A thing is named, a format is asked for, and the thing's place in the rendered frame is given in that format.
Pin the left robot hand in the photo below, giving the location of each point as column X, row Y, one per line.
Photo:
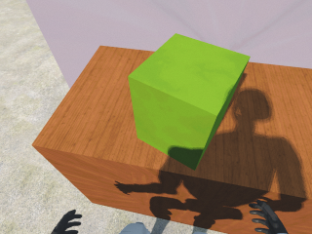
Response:
column 63, row 224

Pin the carton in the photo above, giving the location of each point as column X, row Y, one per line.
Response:
column 181, row 93

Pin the pedestal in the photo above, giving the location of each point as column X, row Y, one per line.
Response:
column 261, row 150

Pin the robot left thigh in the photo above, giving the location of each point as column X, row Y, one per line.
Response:
column 135, row 228

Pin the right robot hand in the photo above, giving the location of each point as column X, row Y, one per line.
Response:
column 271, row 220

